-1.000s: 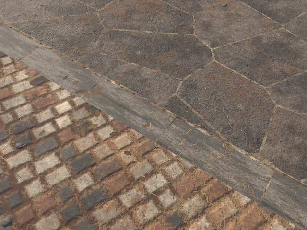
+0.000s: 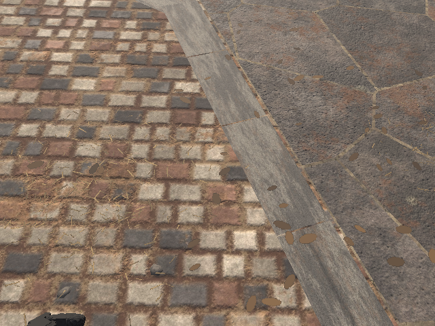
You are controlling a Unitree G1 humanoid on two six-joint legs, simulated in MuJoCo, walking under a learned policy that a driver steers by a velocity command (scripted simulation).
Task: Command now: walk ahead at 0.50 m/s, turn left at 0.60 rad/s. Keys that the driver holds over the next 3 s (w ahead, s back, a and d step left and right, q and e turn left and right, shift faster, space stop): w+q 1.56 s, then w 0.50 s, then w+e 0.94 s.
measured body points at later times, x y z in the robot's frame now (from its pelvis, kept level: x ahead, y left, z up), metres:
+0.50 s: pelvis +0.26 -0.04 +0.00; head +0.29 -0.03 +0.45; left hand +0.21 +0.25 -0.12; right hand +0.52 -0.24 -0.09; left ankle +0.34 +0.15 -0.68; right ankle +0.24 -0.16 -0.75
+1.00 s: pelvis +0.50 +0.12 +0.00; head +0.52 +0.15 +0.45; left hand +0.52 +0.45 -0.09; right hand +0.73 -0.08 -0.10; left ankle +0.44 +0.17 -0.75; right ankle +0.74 +0.04 -0.68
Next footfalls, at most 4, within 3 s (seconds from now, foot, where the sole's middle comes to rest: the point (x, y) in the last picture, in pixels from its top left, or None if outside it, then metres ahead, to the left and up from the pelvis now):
0.18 right None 0.28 -0.15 -0.78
0.70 left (146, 322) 0.48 0.19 -0.78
1.18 right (157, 220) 0.82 0.17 -0.78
1.70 left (39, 234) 0.78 0.56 -0.78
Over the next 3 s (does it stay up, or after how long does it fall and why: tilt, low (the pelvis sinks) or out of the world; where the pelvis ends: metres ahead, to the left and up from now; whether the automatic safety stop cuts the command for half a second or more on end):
stays up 1.19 0.97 0.00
